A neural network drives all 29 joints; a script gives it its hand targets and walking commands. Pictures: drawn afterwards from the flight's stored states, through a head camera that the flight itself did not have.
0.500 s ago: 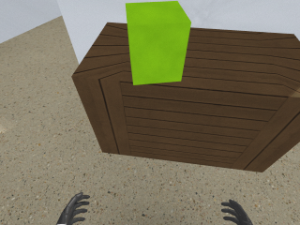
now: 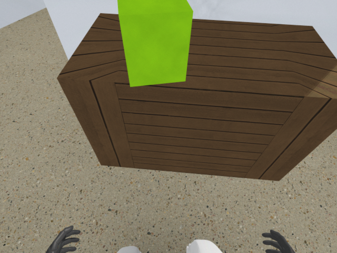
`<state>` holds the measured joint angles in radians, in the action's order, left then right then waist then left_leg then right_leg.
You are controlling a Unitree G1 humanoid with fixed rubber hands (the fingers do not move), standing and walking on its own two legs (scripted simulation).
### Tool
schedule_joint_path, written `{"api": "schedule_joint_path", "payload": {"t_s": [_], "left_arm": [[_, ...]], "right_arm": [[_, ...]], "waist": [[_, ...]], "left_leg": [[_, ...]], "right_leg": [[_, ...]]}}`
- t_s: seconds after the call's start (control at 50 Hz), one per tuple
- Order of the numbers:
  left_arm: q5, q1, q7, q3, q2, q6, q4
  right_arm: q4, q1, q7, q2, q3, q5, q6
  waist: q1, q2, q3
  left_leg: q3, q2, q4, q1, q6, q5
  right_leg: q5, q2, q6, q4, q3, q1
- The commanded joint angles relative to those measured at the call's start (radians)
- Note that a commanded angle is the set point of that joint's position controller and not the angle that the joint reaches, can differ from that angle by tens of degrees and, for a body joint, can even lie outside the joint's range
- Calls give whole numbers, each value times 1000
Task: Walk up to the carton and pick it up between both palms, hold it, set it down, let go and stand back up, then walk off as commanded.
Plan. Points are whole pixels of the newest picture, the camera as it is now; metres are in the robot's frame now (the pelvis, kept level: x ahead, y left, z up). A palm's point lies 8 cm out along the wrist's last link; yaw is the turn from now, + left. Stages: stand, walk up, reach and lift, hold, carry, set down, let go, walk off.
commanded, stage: walk up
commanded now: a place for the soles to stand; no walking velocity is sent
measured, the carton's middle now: (153, 38) +0.78 +0.08 +0.09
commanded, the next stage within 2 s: none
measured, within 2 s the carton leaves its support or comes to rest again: neither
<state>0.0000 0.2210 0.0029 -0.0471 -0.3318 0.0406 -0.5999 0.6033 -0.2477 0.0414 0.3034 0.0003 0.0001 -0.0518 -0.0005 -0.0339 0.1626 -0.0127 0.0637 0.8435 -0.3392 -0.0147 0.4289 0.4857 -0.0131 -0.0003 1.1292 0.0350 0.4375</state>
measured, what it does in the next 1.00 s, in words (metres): steps on the spot: right foot, then left foot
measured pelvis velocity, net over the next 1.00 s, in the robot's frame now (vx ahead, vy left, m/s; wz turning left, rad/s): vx -0.02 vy -0.01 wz -0.06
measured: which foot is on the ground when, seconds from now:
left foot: down 0.00-0.06, up 0.08-0.42, down 0.44-1.00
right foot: up 0.00-0.04, down 0.06-1.00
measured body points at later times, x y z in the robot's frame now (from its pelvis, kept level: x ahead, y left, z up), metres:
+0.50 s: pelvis -0.02 -0.02 -0.01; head +0.02 -0.02 +0.44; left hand +0.11 +0.27 -0.10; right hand +0.11 -0.31 -0.10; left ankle +0.03 +0.10 -0.70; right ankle +0.02 -0.13 -0.70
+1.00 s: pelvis -0.02 -0.01 -0.01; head -0.01 +0.00 +0.44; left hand +0.11 +0.28 -0.10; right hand +0.11 -0.30 -0.08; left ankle +0.03 +0.10 -0.70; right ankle +0.00 -0.13 -0.70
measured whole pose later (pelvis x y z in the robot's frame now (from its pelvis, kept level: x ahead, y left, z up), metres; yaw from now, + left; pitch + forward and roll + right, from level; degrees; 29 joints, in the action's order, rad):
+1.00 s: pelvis -0.02 -0.01 -0.01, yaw -3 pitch -4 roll -1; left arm 0.00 0.32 0.00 -0.06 -0.34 -0.06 -0.60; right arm 0.61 -0.25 0.01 0.35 0.00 0.00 -0.05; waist 0.00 0.00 0.08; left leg -0.03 0.03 0.92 -0.43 0.02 0.43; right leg 0.44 -0.04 -0.04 0.90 0.05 0.40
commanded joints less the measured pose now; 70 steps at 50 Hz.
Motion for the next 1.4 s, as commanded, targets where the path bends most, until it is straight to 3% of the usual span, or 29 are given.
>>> {"api": "schedule_joint_path", "payload": {"t_s": [0.0, 0.02, 0.04, 0.06, 0.08, 0.1, 0.12, 0.16, 0.32, 0.42, 0.46, 0.5, 0.56, 0.6, 0.66, 0.68, 0.72, 0.78, 0.84, 0.9, 0.94, 1.0, 1.04, 1.08, 1.16, 1.18, 1.2, 1.22, 1.38], "left_arm": [[25, 142, 24, -116, -198, -46, 24], [27, 216, 16, -128, -212, -60, -13], [39, 238, 5, -141, -295, -75, -4], [45, 177, -1, -135, -331, -87, 29], [41, 99, -5, -135, -356, -83, 49], [36, 70, -8, -138, -369, -79, 47], [40, 64, -13, -131, -335, -78, 37], [39, 60, -23, -120, -302, -84, 31], [27, 159, -42, -106, -301, -115, 10], [20, 54, -34, -90, -286, -109, 41], [11, 32, -29, -60, -200, -105, 50], [9, 78, -33, -77, -255, -91, 14], [17, 159, -16, -86, -266, -105, -29], [24, 177, -12, -95, -264, -122, -36], [34, 126, -19, -101, -327, -139, -23], [30, 80, -18, -96, -326, -136, -14], [25, 24, -19, -79, -286, -130, -3], [11, 73, -20, -68, -244, -115, -14], [18, 142, -18, -80, -265, -123, -29], [33, 122, -17, -89, -305, -141, -25], [28, 78, -18, -89, -326, -142, -16], [23, 26, -19, -67, -271, -132, -2], [14, 53, -18, -61, -241, -122, -4], [9, 107, -22, -70, -252, -121, -21], [29, 119, -19, -80, -301, -141, -24], [21, 291, -10, -140, -421, -160, -38], [18, 358, -18, -157, -466, -169, -68], [14, 348, -27, -162, -470, -174, -68], [18, 238, -33, -145, -418, -192, -3]], "right_arm": [[-78, 67, 13, 343, 142, 45, -15], [-67, 47, 7, 290, 127, 45, -3], [-82, 17, 4, 226, 104, 33, 6], [-91, -3, 14, 196, 85, 23, 12], [-76, 11, 18, 269, 103, 29, 19], [-64, 51, 19, 318, 115, 33, 20], [-57, 85, 14, 334, 122, 27, 25], [-39, 46, -4, 300, 115, 22, 34], [-7, 20, -5, 292, 109, 30, 34], [17, -63, -14, 267, 111, 39, 4], [24, -117, -8, 299, 121, 56, -19], [-14, -17, -18, 390, 131, 38, -26], [-38, 72, -24, 352, 115, 44, -19], [-37, 58, -28, 314, 100, 40, -17], [-26, 33, -28, 268, 96, 33, -11], [-16, 25, -26, 282, 101, 33, -12], [-3, -9, -29, 285, 104, 34, -30], [-8, -28, -31, 347, 114, 29, -47], [-29, 43, -33, 347, 107, 33, -37], [-29, 59, -34, 282, 96, 28, -21], [-15, 36, -32, 282, 98, 28, -19], [0, -7, -33, 291, 105, 30, -37], [-4, -23, -32, 338, 111, 27, -46], [-11, 21, -33, 350, 108, 28, -42], [-30, 68, -35, 284, 93, 22, -22], [-95, 71, -66, 324, 135, 54, -18], [-97, 130, -75, 344, 138, 59, -11], [-92, 139, -78, 367, 138, 61, -10], [-78, 78, -109, 346, 146, 54, -25]], "waist": [[-65, 175, -180], [-84, 77, -214], [-75, -144, -212], [-30, -192, -201], [-27, -112, -240], [-33, -96, -185], [-33, -13, -117], [-17, -57, -112], [-25, -96, -179], [42, -83, -192], [67, 54, -215], [23, 162, -152], [-34, 134, -129], [-41, 114, -146], [4, -23, -173], [25, -4, -146], [54, 51, -157], [22, 118, -153], [-22, 111, -137], [-2, -7, -135], [24, -14, -140], [54, 32, -162], [37, 101, -170], [-5, 108, -149], [-3, -19, -142], [-69, -39, -192], [-112, -73, -131], [-112, -33, -92], [-34, -93, -48]], "left_leg": [[98, 140, -132, -76, 194, -401], [32, 65, 78, -87, 141, -319], [-9, -12, 307, -262, 74, -84], [9, -56, 346, -367, 37, 185], [86, -32, 367, -326, 47, 213], [109, -24, 385, -296, 53, 194], [115, -5, 373, -287, 56, 123], [82, 0, 329, -291, 56, 78], [96, -8, 175, -235, 51, 101], [39, -38, -71, 72, 81, -47], [282, 76, -256, 227, 144, -125], [576, 307, -419, -12, 327, 40], [393, 217, -340, -122, 276, 72], [272, 118, -219, -163, 189, -13], [54, -29, 36, -172, 78, 8], [56, -28, 4, -113, 84, 30], [127, 10, -123, 43, 110, -64], [429, 236, -339, 40, 275, -35], [343, 206, -280, -102, 229, -26], [93, 3, -55, -193, 94, 13], [46, -27, -8, -116, 80, 30], [145, 28, -144, 79, 124, -84], [348, 173, -283, 50, 223, -37], [358, 227, -303, -34, 262, -85], [89, 9, -56, -162, 96, -38], [52, -62, 139, -394, 94, 255], [56, -61, 279, -601, 72, 222], [108, -25, 315, -674, 67, 162], [114, 46, 193, -491, 49, 13]], "right_leg": [[-54, 19, -66, -449, -17, -191], [-125, -8, -60, -584, 20, -275], [-296, 130, -89, -634, 332, -342], [-449, 274, -151, -661, 583, -328], [-372, 338, -243, -709, 694, -273], [-248, 342, -232, -755, 718, -161], [-180, 286, -174, -752, 627, -118], [-228, 220, -107, -685, 519, -164], [-456, 251, -171, -594, 515, -241], [-386, 187, -181, -500, 367, 39], [-307, 75, -95, -291, 212, 219], [100, -38, -37, -82, 17, 120], [39, -11, -61, -229, 3, -23], [-70, 1, -92, -394, 78, -107], [-73, 209, -215, -591, 497, -81], [-94, 216, -232, -580, 504, -12], [-176, 129, -166, -474, 343, 118], [-105, -22, -52, -186, 11, 120], [-65, 7, -77, -331, 48, -23], [-68, 138, -176, -561, 384, -64], [-118, 208, -227, -593, 507, -9], [-223, 97, -140, -464, 302, 142], [-210, -11, -73, -258, 101, 122], [-111, -16, -62, -254, 26, 41], [-126, 124, -171, -550, 371, -52], [330, 259, -256, -701, 629, -267], [582, 365, -312, -838, 861, -370], [612, 397, -319, -863, 899, -396], [165, 306, -307, -732, 574, -182]]}}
